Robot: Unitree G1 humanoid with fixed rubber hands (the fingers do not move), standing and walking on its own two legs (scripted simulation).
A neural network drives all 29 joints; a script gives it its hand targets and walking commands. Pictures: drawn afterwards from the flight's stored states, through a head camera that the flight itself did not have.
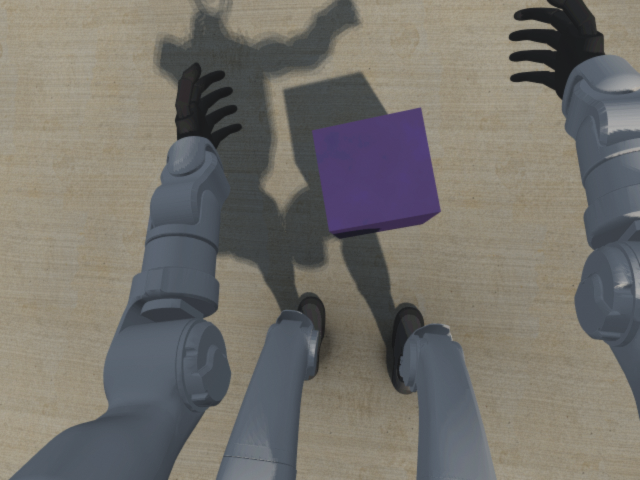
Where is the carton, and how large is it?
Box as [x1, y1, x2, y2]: [312, 107, 440, 238]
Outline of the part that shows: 420,107 312,130 325,210 330,232 340,238 420,224 440,211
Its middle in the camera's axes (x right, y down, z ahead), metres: +0.12 -0.13 +0.86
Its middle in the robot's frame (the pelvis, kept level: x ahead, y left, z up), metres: +0.52 +0.01 -0.52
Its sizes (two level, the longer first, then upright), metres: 0.210 0.200 0.250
